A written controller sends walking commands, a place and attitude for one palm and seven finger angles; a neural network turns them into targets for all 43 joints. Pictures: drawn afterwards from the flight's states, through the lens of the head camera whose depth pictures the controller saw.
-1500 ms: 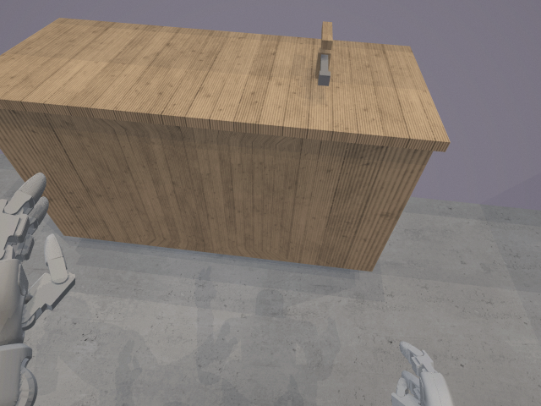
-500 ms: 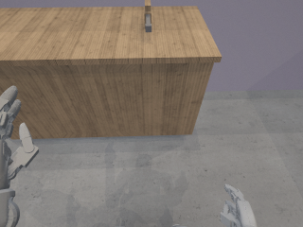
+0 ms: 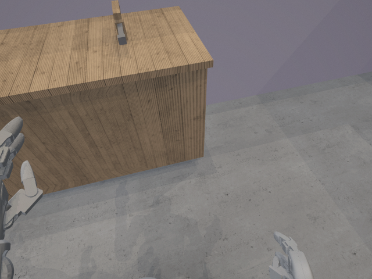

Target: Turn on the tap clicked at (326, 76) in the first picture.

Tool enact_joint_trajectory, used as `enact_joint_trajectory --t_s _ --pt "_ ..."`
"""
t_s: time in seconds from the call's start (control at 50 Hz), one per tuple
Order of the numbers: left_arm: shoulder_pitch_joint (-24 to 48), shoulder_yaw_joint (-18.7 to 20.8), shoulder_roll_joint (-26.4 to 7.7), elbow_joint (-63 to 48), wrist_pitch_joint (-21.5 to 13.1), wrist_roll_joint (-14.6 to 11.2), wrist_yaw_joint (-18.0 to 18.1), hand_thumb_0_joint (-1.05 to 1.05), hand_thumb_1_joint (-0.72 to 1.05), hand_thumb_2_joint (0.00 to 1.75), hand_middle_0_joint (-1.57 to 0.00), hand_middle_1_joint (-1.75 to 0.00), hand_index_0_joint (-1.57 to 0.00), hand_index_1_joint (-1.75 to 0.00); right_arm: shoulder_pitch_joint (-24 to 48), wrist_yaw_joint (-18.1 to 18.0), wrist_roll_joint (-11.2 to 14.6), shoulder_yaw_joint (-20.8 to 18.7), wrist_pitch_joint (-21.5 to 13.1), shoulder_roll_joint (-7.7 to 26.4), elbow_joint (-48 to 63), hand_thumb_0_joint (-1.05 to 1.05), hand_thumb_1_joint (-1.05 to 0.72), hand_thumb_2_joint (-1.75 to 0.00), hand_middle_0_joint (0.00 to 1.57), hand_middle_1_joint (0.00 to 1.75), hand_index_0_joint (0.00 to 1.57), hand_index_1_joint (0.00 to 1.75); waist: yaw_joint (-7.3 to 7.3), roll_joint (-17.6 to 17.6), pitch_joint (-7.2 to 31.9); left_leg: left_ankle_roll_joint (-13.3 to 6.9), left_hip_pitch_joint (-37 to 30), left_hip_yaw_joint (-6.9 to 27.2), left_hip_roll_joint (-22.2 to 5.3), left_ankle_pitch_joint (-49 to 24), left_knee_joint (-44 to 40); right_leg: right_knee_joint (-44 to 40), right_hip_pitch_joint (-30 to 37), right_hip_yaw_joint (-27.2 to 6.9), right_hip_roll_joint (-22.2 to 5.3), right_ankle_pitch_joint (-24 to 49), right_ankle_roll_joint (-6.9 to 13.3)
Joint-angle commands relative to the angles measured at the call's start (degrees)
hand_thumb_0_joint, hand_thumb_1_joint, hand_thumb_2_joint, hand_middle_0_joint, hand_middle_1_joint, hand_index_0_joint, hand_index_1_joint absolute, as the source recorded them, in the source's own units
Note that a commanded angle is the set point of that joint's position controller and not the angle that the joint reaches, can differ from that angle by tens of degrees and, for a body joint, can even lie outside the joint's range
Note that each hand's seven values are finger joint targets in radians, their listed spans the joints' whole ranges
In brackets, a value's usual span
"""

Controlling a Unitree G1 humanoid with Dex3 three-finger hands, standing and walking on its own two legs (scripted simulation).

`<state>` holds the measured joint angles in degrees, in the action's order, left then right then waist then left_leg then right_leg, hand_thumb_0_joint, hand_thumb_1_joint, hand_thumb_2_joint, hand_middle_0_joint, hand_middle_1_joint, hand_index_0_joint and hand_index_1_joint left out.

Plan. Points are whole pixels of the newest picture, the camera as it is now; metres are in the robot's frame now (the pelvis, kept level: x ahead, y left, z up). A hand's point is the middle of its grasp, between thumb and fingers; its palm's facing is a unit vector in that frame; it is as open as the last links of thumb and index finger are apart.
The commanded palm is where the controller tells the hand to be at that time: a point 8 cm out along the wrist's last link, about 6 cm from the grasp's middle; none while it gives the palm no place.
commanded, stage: take the last steps up to it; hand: left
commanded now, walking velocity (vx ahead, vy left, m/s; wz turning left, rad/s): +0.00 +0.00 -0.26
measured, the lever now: (122, 39) +0.89 +0.26 +0.08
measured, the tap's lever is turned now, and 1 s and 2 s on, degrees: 0 0 0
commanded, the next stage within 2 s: none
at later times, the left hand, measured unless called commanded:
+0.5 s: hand (94, 167) +0.26 +0.15 +0.17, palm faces +0.30 -0.86 -0.42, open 7.4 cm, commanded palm +0.19 +0.21 +0.18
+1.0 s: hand (101, 131) +0.34 +0.16 +0.17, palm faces +0.37 -0.88 -0.31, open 7.4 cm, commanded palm +0.29 +0.21 +0.18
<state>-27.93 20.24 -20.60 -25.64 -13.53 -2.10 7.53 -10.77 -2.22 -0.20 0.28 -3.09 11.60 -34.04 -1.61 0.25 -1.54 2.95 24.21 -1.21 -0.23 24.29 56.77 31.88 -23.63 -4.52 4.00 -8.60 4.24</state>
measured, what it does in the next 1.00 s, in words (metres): walks ahead: left foot, then right foot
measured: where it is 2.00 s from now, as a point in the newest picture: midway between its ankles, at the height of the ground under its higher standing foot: (212, 252)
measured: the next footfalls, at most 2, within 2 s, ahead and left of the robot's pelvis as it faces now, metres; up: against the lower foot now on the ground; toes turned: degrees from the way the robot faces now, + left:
left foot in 0.14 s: +0.00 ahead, +0.14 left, +0.00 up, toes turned +1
right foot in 0.46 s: +0.08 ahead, -0.15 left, +0.00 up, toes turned -15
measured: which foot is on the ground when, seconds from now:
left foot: up 0.00-0.12, down 0.14-0.48, up 0.50-0.94, down 0.96-1.00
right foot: down 0.00-0.14, up 0.16-0.44, down 0.46-1.00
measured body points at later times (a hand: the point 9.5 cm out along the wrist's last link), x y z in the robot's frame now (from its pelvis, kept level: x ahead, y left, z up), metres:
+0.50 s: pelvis +0.00 -0.05 -0.01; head +0.00 -0.06 +0.44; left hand +0.24 +0.20 +0.19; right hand +0.11 -0.27 -0.12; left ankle -0.04 +0.13 -0.72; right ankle +0.05 -0.15 -0.73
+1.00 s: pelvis +0.10 -0.05 +0.00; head +0.09 -0.05 +0.44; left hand +0.31 +0.21 +0.19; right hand +0.24 -0.32 -0.08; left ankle +0.15 +0.06 -0.73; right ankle +0.05 -0.15 -0.73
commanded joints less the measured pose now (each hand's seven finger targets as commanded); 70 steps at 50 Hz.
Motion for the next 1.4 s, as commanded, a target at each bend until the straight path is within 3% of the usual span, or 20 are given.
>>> enact_joint_trajectory --t_s 0.0,0.08,0.12,0.14,0.22,0.4,0.44,0.46,0.48,0.52,0.62,0.92,0.98,1.02,1.12,1.26,1.3,1.32,1.34,1.38 --pt "0.09 9.62 -11.11 -12.61 -4.33 -0.35 1.60 0.00 0.90 0.90 -0.20 -0.30 -0.20 -0.30 4.76 -0.54 0.15 -1.95 -2.26 5.02 9.79 0.00 -0.90 -0.90 0.20 0.30 0.20 0.30 3.30 7.79 11.97 -1.67 -3.07 -0.94 0.75 4.62 -15.42 -15.72 11.94 -18.29 -13.58 -3.25 3.34" --pt "2.10 5.54 -8.64 -13.77 -3.24 0.07 1.59 0.00 0.90 0.90 -0.20 -0.30 -0.20 -0.30 1.87 -0.97 0.50 -2.32 -2.60 6.34 9.41 0.00 -0.90 -0.90 0.20 0.30 0.20 0.30 1.35 2.68 13.73 -4.50 -19.72 -2.46 -1.51 -2.30 -37.65 -12.19 5.76 -12.53 -7.74 -13.14 -0.68" --pt "4.73 5.10 -8.15 -15.99 -3.90 0.50 1.92 0.00 0.90 0.90 -0.20 -0.30 -0.20 -0.30 2.39 -1.54 0.08 -2.78 -3.01 8.47 10.20 0.00 -0.90 -0.90 0.20 0.30 0.20 0.30 1.45 -15.67 8.25 -11.39 -25.85 20.74 -20.37 6.12 -46.17 11.40 -13.40 -0.61 0.50 -18.14 -4.05" --pt "4.08 6.03 -9.10 -13.66 -3.57 1.37 2.38 0.00 0.90 0.90 -0.20 -0.30 -0.20 -0.30 2.40 -1.68 0.37 -2.69 -3.41 7.26 9.76 0.00 -0.90 -0.90 0.20 0.30 0.20 0.30 1.30 -12.29 5.65 -15.07 -21.99 22.13 -24.98 4.83 -46.45 24.86 -16.07 3.24 -0.46 -16.59 -4.68" --pt "6.54 2.46 -5.97 -10.81 -2.40 2.32 1.47 0.00 0.90 0.90 -0.20 -0.30 -0.20 -0.30 1.96 -1.35 0.44 -2.67 -4.62 6.79 6.18 0.00 -0.90 -0.90 0.20 0.30 0.20 0.30 0.56 -10.33 -1.88 -14.22 -13.37 10.27 -19.24 4.09 -44.45 32.53 -17.17 5.16 -5.17 -11.80 -4.89" --pt "14.11 3.50 -9.09 -9.80 -1.51 2.53 2.26 0.00 0.90 0.90 -0.20 -0.30 -0.20 -0.30 3.55 -2.31 -0.51 -2.04 -5.87 7.03 5.65 0.00 -0.90 -0.90 0.20 0.30 0.20 0.30 1.25 -12.57 0.49 -8.44 -7.40 -1.30 -15.00 -5.37 -32.95 -1.52 11.42 16.48 -2.71 -9.73 -5.15" --pt "10.58 5.91 -11.07 -10.16 -1.20 2.48 2.57 0.00 0.90 0.90 -0.20 -0.30 -0.20 -0.30 3.43 -1.63 -0.09 -2.26 -5.08 5.73 5.43 0.00 -0.90 -0.90 0.20 0.30 0.20 0.30 2.07 0.85 6.70 -6.35 1.40 -6.73 -8.71 -4.45 -10.85 -7.02 25.23 5.83 -9.69 -9.18 -1.19" --pt "9.17 8.00 -13.66 -11.55 -1.50 2.52 2.76 0.00 0.90 0.90 -0.20 -0.30 -0.20 -0.30 4.32 -1.36 0.20 -2.50 -4.78 4.37 6.58 0.00 -0.90 -0.90 0.20 0.30 0.20 0.30 2.24 16.16 9.75 -3.88 13.49 -7.90 -1.31 6.97 6.23 -13.14 31.06 -17.94 -22.91 -7.81 5.08" --pt "5.64 10.43 -14.43 -10.58 -1.84 1.98 2.89 0.00 0.90 0.90 -0.20 -0.30 -0.20 -0.30 4.87 -1.05 -0.35 -2.54 -4.46 5.79 6.80 0.00 -0.90 -0.90 0.20 0.30 0.20 0.30 2.83 13.71 9.55 -3.50 16.03 -0.75 -1.50 7.82 14.14 -16.10 28.98 -23.40 -27.66 -6.12 6.96" --pt "0.95 11.71 -14.35 -11.14 -2.51 0.63 2.01 0.00 0.90 0.90 -0.20 -0.30 -0.20 -0.30 5.27 -0.49 0.07 -2.95 -3.46 5.73 6.19 0.00 -0.90 -0.90 0.20 0.30 0.20 0.30 2.15 7.97 7.26 -2.78 13.85 3.02 -4.74 1.98 16.60 -18.99 19.42 -23.02 -26.20 -23.89 6.70" --pt "-1.52 12.94 -13.15 -16.52 -4.99 0.58 2.19 0.00 0.90 0.90 -0.20 -0.30 -0.20 -0.30 5.03 -0.78 0.09 -2.30 -1.57 4.73 6.55 0.00 -0.90 -0.90 0.20 0.30 0.20 0.30 0.66 4.04 8.61 -1.15 10.26 0.41 -6.40 -5.24 4.70 -17.27 17.28 -4.84 -21.85 -2.98 5.83" --pt "12.14 3.90 -9.46 -12.63 -2.79 1.24 3.23 0.00 0.90 0.90 -0.20 -0.30 -0.20 -0.30 2.07 -2.72 0.07 -3.18 -3.27 6.21 7.70 0.00 -0.90 -0.90 0.20 0.30 0.20 0.30 1.39 3.05 0.60 -5.04 -10.98 -6.97 -3.01 -8.35 -29.30 -7.85 9.30 1.19 -18.71 -10.54 1.73" --pt "12.28 4.54 -9.63 -16.54 -4.01 0.94 3.15 0.00 0.90 0.90 -0.20 -0.30 -0.20 -0.30 1.47 -2.63 0.39 -3.28 -3.82 7.13 8.68 0.00 -0.90 -0.90 0.20 0.30 0.20 0.30 0.81 -16.91 5.37 -14.57 -29.13 19.84 -19.51 -20.91 -36.94 21.45 -8.75 10.58 -6.33 -18.85 -4.42" --pt "11.62 5.84 -12.22 -16.23 -3.74 1.73 2.81 0.00 0.90 0.90 -0.20 -0.30 -0.20 -0.30 2.11 -2.25 -0.72 -1.95 -4.36 5.17 7.62 0.00 -0.90 -0.90 0.20 0.30 0.20 0.30 0.46 -14.98 3.38 -18.77 -24.07 26.68 -23.96 -18.29 -41.13 33.85 -13.64 5.34 -8.40 -24.75 -4.27" --pt "2.88 6.48 -8.68 -18.26 -2.86 0.50 2.76 0.00 0.90 0.90 -0.20 -0.30 -0.20 -0.30 1.19 -1.20 0.49 -3.32 -5.87 6.09 6.79 0.00 -0.90 -0.90 0.20 0.30 0.20 0.30 1.36 -10.82 7.04 -14.31 -22.66 7.33 -17.12 -24.04 -38.00 23.35 -9.65 8.95 -8.87 -15.41 -5.23" --pt "3.54 7.03 -8.05 -10.16 -1.82 0.11 2.21 0.00 0.90 0.90 -0.20 -0.30 -0.20 -0.30 2.36 -1.97 0.53 -2.91 -5.41 6.02 6.21 0.00 -0.90 -0.90 0.20 0.30 0.20 0.30 1.33 -8.27 7.02 -9.61 -14.18 -2.66 -13.64 -22.65 -29.92 -0.54 10.09 16.77 -4.28 -5.79 -5.65" --pt "6.16 6.41 -8.82 -8.53 -1.43 0.83 2.07 0.00 0.90 0.90 -0.20 -0.30 -0.20 -0.30 3.00 -2.21 0.94 -2.87 -4.77 5.09 5.85 0.00 -0.90 -0.90 0.20 0.30 0.20 0.30 2.08 1.98 8.85 -7.24 -4.76 -6.91 -9.01 -14.21 -11.80 -7.17 21.49 7.35 -10.42 -4.36 -2.53" --pt "6.75 7.84 -11.36 -8.14 -1.37 1.34 2.29 0.00 0.90 0.90 -0.20 -0.30 -0.20 -0.30 3.37 -2.14 0.84 -2.58 -4.44 3.65 6.50 0.00 -0.90 -0.90 0.20 0.30 0.20 0.30 1.98 17.34 9.59 -4.68 9.69 -8.11 -1.45 1.51 4.09 -12.22 28.44 -17.11 -23.52 -1.34 3.74" --pt "7.46 9.11 -12.50 -8.78 -1.42 0.86 2.38 0.00 0.90 0.90 -0.20 -0.30 -0.20 -0.30 5.45 -1.91 0.50 -2.57 -4.61 4.79 7.02 0.00 -0.90 -0.90 0.20 0.30 0.20 0.30 3.14 18.15 8.42 -3.79 14.62 -1.06 -1.10 7.26 13.82 -16.27 26.44 -25.97 -29.85 -1.38 6.45" --pt "10.01 8.28 -12.24 -10.48 -2.38 0.71 1.26 0.00 0.90 0.90 -0.20 -0.30 -0.20 -0.30 4.98 -1.35 0.50 -3.25 -4.42 5.53 5.48 0.00 -0.90 -0.90 0.20 0.30 0.20 0.30 1.97 12.09 5.02 -2.84 13.81 3.31 -4.34 1.82 17.20 -17.94 18.94 -22.29 -27.91 -13.97 5.96"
